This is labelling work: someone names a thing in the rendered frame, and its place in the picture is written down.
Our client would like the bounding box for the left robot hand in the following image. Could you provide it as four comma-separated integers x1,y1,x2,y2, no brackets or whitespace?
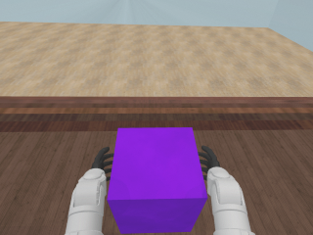
91,147,114,181

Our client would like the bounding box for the carton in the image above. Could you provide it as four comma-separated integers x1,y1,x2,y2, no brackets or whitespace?
107,127,208,234

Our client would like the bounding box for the left robot forearm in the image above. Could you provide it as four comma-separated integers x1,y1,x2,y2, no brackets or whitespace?
65,168,107,235

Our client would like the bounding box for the right robot hand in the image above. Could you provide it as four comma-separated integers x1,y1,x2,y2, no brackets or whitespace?
198,145,220,181

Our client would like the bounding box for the right robot forearm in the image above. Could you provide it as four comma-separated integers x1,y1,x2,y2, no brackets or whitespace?
206,166,255,235

